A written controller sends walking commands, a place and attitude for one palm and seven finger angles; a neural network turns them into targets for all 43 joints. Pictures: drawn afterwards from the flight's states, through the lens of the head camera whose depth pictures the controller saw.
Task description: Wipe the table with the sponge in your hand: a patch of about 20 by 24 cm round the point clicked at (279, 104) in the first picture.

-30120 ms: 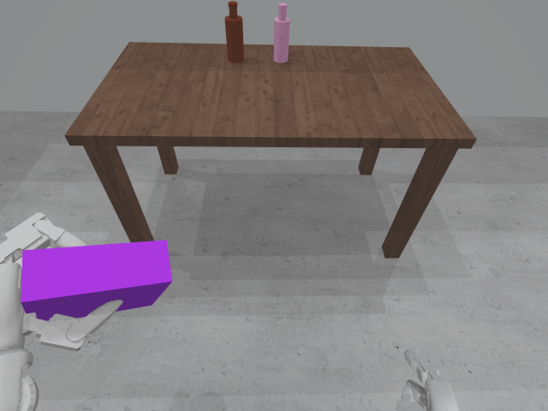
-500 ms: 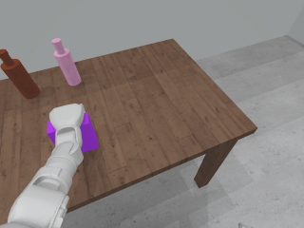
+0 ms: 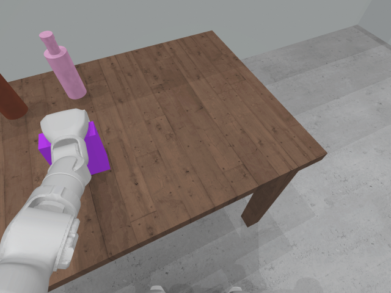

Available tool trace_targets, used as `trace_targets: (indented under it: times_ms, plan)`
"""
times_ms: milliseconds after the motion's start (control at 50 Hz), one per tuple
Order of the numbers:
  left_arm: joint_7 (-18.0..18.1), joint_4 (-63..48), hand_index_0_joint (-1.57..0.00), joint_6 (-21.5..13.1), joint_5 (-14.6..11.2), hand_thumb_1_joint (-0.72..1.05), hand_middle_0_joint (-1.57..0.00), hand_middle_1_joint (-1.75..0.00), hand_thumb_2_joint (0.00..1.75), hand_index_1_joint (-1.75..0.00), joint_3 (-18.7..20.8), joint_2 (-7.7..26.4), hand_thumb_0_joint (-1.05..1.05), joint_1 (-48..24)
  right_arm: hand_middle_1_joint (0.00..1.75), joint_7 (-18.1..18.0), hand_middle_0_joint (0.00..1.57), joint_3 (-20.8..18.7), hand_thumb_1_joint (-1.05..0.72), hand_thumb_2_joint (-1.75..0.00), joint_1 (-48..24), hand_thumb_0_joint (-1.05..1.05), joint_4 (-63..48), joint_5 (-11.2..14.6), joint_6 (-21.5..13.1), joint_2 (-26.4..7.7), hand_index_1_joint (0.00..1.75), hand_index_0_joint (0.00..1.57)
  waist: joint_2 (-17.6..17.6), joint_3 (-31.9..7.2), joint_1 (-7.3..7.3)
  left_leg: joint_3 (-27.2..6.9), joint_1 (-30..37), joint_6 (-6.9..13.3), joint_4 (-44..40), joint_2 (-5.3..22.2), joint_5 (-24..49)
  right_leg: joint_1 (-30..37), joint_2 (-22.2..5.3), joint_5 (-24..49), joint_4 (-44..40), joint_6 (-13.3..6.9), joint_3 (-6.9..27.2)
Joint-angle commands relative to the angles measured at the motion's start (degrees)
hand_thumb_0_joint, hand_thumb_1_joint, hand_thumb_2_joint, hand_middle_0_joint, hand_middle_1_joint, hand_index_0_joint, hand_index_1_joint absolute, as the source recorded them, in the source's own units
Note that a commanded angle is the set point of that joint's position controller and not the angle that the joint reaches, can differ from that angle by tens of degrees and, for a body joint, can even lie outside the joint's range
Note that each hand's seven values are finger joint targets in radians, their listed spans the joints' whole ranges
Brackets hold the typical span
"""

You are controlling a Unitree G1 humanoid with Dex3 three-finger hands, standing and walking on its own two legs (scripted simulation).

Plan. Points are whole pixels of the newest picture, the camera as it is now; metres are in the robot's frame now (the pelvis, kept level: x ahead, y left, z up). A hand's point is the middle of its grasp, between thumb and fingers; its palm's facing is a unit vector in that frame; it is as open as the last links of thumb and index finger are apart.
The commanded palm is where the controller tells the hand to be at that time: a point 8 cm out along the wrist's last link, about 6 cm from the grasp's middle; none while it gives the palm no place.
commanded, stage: wipe forward along the middle lane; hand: left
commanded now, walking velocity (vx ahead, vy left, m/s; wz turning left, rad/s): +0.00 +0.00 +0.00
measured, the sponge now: (80, 158) +0.42 +0.28 -0.03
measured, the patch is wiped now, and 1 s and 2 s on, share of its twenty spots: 1.00 1.00 1.00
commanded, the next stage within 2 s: slide back across to the first lane in 0.28 s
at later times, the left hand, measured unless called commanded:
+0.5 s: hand (69, 127) +0.48 +0.31 +0.02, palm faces -0.13 -0.01 -0.99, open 9.1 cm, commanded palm +0.45 +0.30 +0.06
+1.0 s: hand (45, 138) +0.45 +0.35 +0.02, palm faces -0.14 -0.02 -0.99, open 9.1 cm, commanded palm +0.42 +0.34 +0.06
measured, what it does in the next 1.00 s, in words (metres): stands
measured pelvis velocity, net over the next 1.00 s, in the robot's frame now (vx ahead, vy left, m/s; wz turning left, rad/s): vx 0.03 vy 0.02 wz -0.01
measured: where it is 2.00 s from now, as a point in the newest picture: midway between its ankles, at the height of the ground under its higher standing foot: outside the picture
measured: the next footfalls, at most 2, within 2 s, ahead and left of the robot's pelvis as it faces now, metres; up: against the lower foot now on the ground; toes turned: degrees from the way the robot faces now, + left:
none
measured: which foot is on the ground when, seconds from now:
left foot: down 0.00-1.00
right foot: down 0.00-1.00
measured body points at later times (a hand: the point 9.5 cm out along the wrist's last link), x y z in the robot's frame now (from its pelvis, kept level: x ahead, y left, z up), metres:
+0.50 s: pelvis +0.01 +0.01 +0.00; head +0.11 +0.02 +0.44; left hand +0.48 +0.30 +0.07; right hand +0.04 -0.26 -0.13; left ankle +0.02 +0.13 -0.71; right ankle +0.03 -0.13 -0.71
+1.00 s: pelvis +0.03 +0.02 +0.00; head +0.11 +0.03 +0.45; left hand +0.45 +0.35 +0.07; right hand +0.10 -0.25 -0.12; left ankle +0.02 +0.13 -0.71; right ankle +0.03 -0.13 -0.71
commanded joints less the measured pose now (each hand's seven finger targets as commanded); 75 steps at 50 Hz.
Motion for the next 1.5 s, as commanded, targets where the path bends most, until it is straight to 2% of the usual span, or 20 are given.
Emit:
trace_targets:
  times_ms: [0, 120, 160, 280, 340, 380, 440, 480, 520, 580, 720, 860, 900, 940, 1080, 1200, 1340, 1360, 1400, 1480]
  plan:
    - [0.7, -3.5, -1.2, 0.3, 1.3, 0.1, -1.2, -1.6, 1.3, -1.6, 0.8, 10.4, 0.0, -15.7, 0.3, -0.2, 0.2, -2.6, -0.9, -0.9, 3.9, 0.0, -4.7, -0.6, -1.5, -8.9, 0.3, 0.2, -3.1, -17.2, -2.03, 1.3, 9.2, 3.0, -4.2, -2.7, 7.1, 8.1, 2.2, 7.3, -5.3, -2.2, -0.3]
    - [0.3, -0.8, -1.2, 0.9, 2.1, 0.1, -1.2, -1.6, 1.3, -1.6, 1.5, 14.1, 0.0, -20.7, 0.3, -0.3, 0.2, -2.4, -0.9, -0.9, 5.3, 0.0, -4.0, -0.5, -1.5, -9.6, 0.3, 0.2, -3.6, -15.4, -3.64, 1.1, 7.3, 3.1, -4.0, -2.6, 5.1, 6.4, 2.3, 5.1, -5.6, -1.9, -0.2]
    - [-0.2, -0.3, -1.2, 0.7, 2.2, 0.1, -1.2, -1.6, 1.3, -1.6, 3.7, 16.7, 0.0, -20.8, 0.3, -0.3, 0.2, -2.4, -0.9, -0.9, 5.8, 0.0, -3.7, -0.7, -1.6, -9.8, 0.3, 0.2, -2.3, -17.0, -2.88, 0.8, 7.5, 3.1, -3.8, -2.4, 7.0, 6.9, 2.3, 6.8, -4.8, -2.2, -0.2]
    - [-1.4, -0.6, -1.2, -0.4, 2.7, 0.1, -1.2, -1.6, 1.3, -1.6, 3.2, 16.2, 0.0, -19.7, 0.3, 0.2, 0.2, -2.9, -0.9, -0.9, 8.1, 0.0, -3.7, -1.1, -1.2, -9.9, 0.3, 0.2, -1.0, -20.0, -3.2, 1.1, 8.4, 3.1, -1.8, -2.3, 11.1, 7.2, 2.7, 11.8, -3.3, -2.3, -0.4]
    - [-1.4, 0.2, -1.2, -0.3, 3.0, 0.1, -1.2, -1.6, 1.3, -1.6, 2.7, 16.1, 0.0, -21.1, 0.3, 0.2, 0.2, -2.8, -0.9, -0.9, 8.2, 0.0, -3.6, -1.1, -1.1, -10.0, 0.3, 0.2, -1.9, -18.1, -3.99, 0.9, 7.7, 3.1, -2.0, -2.1, 9.5, 5.5, 2.8, 9.7, -3.8, -2.2, -0.6]
    - [-1.5, -0.5, -1.2, -0.7, 2.8, 0.1, -1.2, -1.6, 1.3, -1.6, 5.1, 18.7, 0.0, -19.3, 0.3, 0.4, 0.2, -3.0, -0.9, -0.9, 8.6, 0.0, -3.5, -1.2, -0.9, -10.2, 0.3, 0.2, -0.5, -20.1, -2.54, 0.8, 8.5, 3.1, -2.0, -2.1, 11.3, 6.9, 2.8, 11.0, -3.3, -2.5, -0.7]
    - [-1.8, -1.3, -1.2, -0.7, 2.9, 0.1, -1.2, -1.6, 1.3, -1.6, 5.9, 20.5, 0.0, -17.2, 0.3, 0.5, 0.2, -2.8, -0.9, -0.9, 8.2, 0.0, -4.2, -1.0, -0.5, -10.2, 0.3, 0.2, -1.3, -20.3, -1.84, 1.1, 8.2, 3.0, -2.6, -2.4, 11.6, 9.2, 2.6, 12.1, -3.7, -2.3, -0.5]
    - [-1.9, -4.2, -1.2, -1.2, 3.1, 0.1, -1.2, -1.6, 1.3, -1.6, 7.4, 22.3, 0.0, -17.3, 0.3, 0.7, 0.2, -3.0, -0.9, -0.9, 8.1, 0.0, -4.4, -1.1, -0.3, -10.2, 0.3, 0.2, 1.1, -22.1, -0.81, 0.8, 10.6, 3.0, -3.0, -2.3, 14.4, 10.1, 2.7, 13.3, -3.3, -2.6, -0.8]
    - [-1.8, -5.2, -1.2, -1.1, 3.1, 0.1, -1.2, -1.6, 1.3, -1.6, 6.6, 21.0, 0.0, -15.6, 0.3, 0.9, 0.2, -3.1, -0.9, -0.9, 7.6, 0.0, -4.8, -0.9, -0.3, -10.0, 0.3, 0.2, 1.2, -21.1, -0.72, 0.9, 11.7, 3.0, -3.7, -2.3, 14.1, 10.1, 2.8, 12.3, -4.2, -2.6, -1.0]
    - [-1.9, -6.5, -1.2, -1.4, 2.7, 0.1, -1.2, -1.6, 1.3, -1.6, 8.8, 24.4, 0.0, -16.2, 0.3, 0.8, 0.2, -3.0, -0.9, -0.9, 7.1, 0.0, -4.6, -0.8, -0.2, -10.5, 0.3, 0.2, 0.8, -20.6, -0.44, 0.7, 12.0, 3.2, -4.6, -2.4, 14.2, 11.7, 2.6, 12.6, -4.7, -2.5, -0.8]
    - [-2.9, -8.2, -1.2, -3.4, 3.2, 0.1, -1.2, -1.6, 1.3, -1.6, 6.0, 19.5, 0.0, -11.8, 0.3, 1.0, 0.2, -3.5, -0.9, -0.9, 6.6, 0.0, -4.9, -0.8, -0.4, -10.0, 0.3, 0.2, 1.9, -18.7, -0.52, 0.3, 16.1, 3.0, -5.1, -2.1, 17.3, 10.2, 2.9, 13.0, -5.4, -3.0, -1.5]
    - [-2.8, -10.2, -1.2, -5.7, 3.7, 0.1, -1.2, -1.6, 1.3, -1.6, 9.2, 23.3, 0.0, -11.9, 0.3, 0.8, 0.2, -3.6, -0.9, -0.9, 5.4, 0.0, -4.5, -0.8, 0.0, -10.5, 0.3, 0.2, 2.4, -17.8, -0.05, -0.2, 16.5, 2.9, -5.2, -2.1, 19.6, 10.6, 2.6, 14.8, -5.0, -3.4, -1.3]
    - [-2.8, -11.0, -1.2, -6.1, 4.0, 0.1, -1.2, -1.6, 1.3, -1.6, 7.5, 21.4, 0.0, -10.7, 0.3, 1.0, 0.2, -3.8, -0.9, -0.9, 5.8, 0.0, -4.8, -0.9, 0.1, -10.3, 0.3, 0.2, 3.3, -19.2, -0.27, 0.2, 17.7, 2.9, -4.5, -2.3, 20.7, 10.5, 2.7, 15.8, -4.8, -3.3, -1.4]
    - [-2.7, -9.9, -1.2, -6.0, 4.0, 0.1, -1.2, -1.6, 1.3, -1.6, 9.8, 23.5, 0.0, -7.3, 0.3, 1.2, 0.2, -3.8, -0.9, -0.9, 5.5, 0.0, -4.9, -0.9, 0.6, -10.6, 0.3, 0.2, 1.3, -19.1, 0.64, 0.2, 16.7, 2.9, -4.4, -2.5, 21.1, 12.1, 2.7, 17.0, -4.6, -3.3, -1.4]
    - [-3.4, -10.8, -1.2, -6.9, 3.8, 0.1, -1.2, -1.6, 1.3, -1.6, 12.2, 27.6, 0.0, -6.9, 0.3, 1.1, 0.2, -3.8, -0.9, -0.9, 5.1, 0.0, -4.7, -0.9, 1.1, -11.4, 0.3, 0.2, 1.1, -18.8, 0.79, 0.4, 16.0, 3.3, -4.1, -2.9, 21.5, 13.9, 2.3, 19.3, -4.5, -3.2, -1.0]
    - [-4.7, -11.8, -1.2, -9.0, 2.7, 0.1, -1.2, -1.6, 1.3, -1.6, 8.1, 20.8, 0.0, -2.3, 0.3, 0.8, 0.2, -4.1, -0.9, -0.9, 4.8, 0.0, -5.5, -0.7, 0.8, -10.6, 0.3, 0.2, 0.1, -17.4, 0.05, 0.7, 16.4, 3.3, -4.0, -2.7, 19.3, 12.2, 2.5, 17.4, -5.4, -3.2, -1.2]
    - [-3.4, -13.3, -1.2, -9.0, 1.3, 0.1, -1.2, -1.6, 1.3, -1.6, 8.6, 18.8, 0.0, 4.1, 0.3, 0.9, 0.2, -4.1, -0.9, -0.9, 3.4, 0.0, -5.9, -0.5, 1.1, -10.5, 0.3, 0.2, -0.8, -15.9, 1.25, 0.9, 15.0, 3.2, -4.7, -2.8, 16.9, 12.9, 2.5, 15.3, -5.7, -3.3, -1.4]
    - [-3.3, -13.8, -1.2, -8.9, 0.6, 0.1, -1.2, -1.6, 1.3, -1.6, 10.4, 19.9, 0.0, 5.4, 0.3, 0.8, 0.2, -4.1, -0.9, -0.9, 2.8, 0.0, -5.9, -0.4, 1.0, -10.5, 0.3, 0.2, -0.8, -16.5, 2.15, 0.8, 14.8, 3.2, -4.7, -2.7, 18.2, 14.0, 2.4, 17.0, -5.5, -3.5, -1.1]
    - [-3.2, -13.1, -1.2, -7.8, 0.7, 0.1, -1.2, -1.6, 1.3, -1.6, 7.9, 17.4, 0.0, 6.8, 0.3, 0.9, 0.2, -3.9, -0.9, -0.9, 2.6, 0.0, -6.2, -0.2, 1.1, -10.4, 0.3, 0.2, -1.3, -15.1, 1.55, 1.0, 14.3, 3.2, -5.0, -2.9, 16.4, 13.3, 2.5, 15.1, -5.6, -3.2, -1.6]
    - [-3.5, -14.0, -1.2, -6.5, 0.6, 0.1, -1.2, -1.6, 1.3, -1.6, 7.6, 17.0, 0.0, 8.1, 0.3, 0.8, 0.2, -3.7, -0.9, -0.9, 1.5, 0.0, -6.8, -0.1, 1.1, -10.6, 0.3, 0.2, -1.0, -13.5, 2.03, 0.4, 14.6, 3.2, -5.6, -2.9, 15.3, 12.7, 2.5, 13.0, -5.9, -3.5, -1.7]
